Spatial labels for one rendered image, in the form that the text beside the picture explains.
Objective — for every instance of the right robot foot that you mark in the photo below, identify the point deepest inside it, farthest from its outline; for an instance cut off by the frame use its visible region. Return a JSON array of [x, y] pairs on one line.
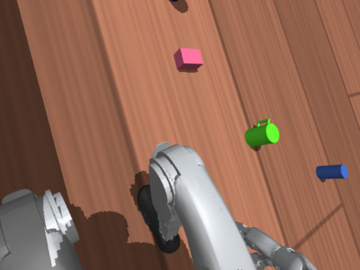
[[151, 219]]

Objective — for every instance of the right robot arm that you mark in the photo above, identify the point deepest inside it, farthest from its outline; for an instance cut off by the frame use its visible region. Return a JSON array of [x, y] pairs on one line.
[[285, 258]]

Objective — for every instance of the right robot hand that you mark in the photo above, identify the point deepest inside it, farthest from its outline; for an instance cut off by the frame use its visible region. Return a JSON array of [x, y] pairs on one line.
[[261, 242]]

